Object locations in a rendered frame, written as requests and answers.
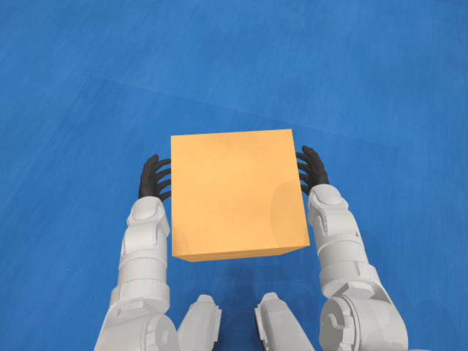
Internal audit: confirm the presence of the right robot upper arm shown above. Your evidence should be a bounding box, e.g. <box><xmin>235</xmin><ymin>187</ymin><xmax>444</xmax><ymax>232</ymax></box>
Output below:
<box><xmin>319</xmin><ymin>295</ymin><xmax>431</xmax><ymax>351</ymax></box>

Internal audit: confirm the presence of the left robot hand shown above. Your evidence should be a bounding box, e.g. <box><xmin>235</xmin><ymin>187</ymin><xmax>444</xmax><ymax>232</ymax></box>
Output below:
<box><xmin>138</xmin><ymin>154</ymin><xmax>171</xmax><ymax>202</ymax></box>

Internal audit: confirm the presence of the right robot forearm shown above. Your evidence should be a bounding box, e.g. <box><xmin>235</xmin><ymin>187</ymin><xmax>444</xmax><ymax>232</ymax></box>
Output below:
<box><xmin>307</xmin><ymin>184</ymin><xmax>408</xmax><ymax>349</ymax></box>

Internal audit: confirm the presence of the right robot hand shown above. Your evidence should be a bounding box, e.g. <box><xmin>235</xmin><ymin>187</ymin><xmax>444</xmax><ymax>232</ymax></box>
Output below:
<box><xmin>295</xmin><ymin>146</ymin><xmax>330</xmax><ymax>196</ymax></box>

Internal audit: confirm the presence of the robot right thigh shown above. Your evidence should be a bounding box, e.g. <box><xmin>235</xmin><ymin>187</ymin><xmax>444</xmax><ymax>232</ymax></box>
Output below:
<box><xmin>254</xmin><ymin>299</ymin><xmax>315</xmax><ymax>351</ymax></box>

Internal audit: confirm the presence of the left robot forearm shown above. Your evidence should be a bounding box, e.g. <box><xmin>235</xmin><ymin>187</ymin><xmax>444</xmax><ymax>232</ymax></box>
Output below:
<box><xmin>94</xmin><ymin>196</ymin><xmax>170</xmax><ymax>350</ymax></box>

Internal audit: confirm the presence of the carton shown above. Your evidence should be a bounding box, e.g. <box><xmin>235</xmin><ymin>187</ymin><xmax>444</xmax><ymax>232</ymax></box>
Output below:
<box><xmin>171</xmin><ymin>129</ymin><xmax>310</xmax><ymax>262</ymax></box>

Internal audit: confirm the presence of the robot left thigh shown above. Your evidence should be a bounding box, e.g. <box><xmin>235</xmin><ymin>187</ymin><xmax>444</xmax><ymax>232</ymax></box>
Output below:
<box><xmin>177</xmin><ymin>301</ymin><xmax>222</xmax><ymax>351</ymax></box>

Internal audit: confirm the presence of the robot thigh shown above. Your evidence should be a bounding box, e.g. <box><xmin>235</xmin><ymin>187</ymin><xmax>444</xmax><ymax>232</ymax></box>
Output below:
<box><xmin>254</xmin><ymin>299</ymin><xmax>315</xmax><ymax>351</ymax></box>
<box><xmin>177</xmin><ymin>301</ymin><xmax>222</xmax><ymax>351</ymax></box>

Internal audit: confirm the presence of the left robot upper arm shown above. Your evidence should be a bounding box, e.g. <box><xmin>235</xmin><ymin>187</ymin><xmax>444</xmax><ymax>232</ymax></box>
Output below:
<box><xmin>95</xmin><ymin>312</ymin><xmax>181</xmax><ymax>351</ymax></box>

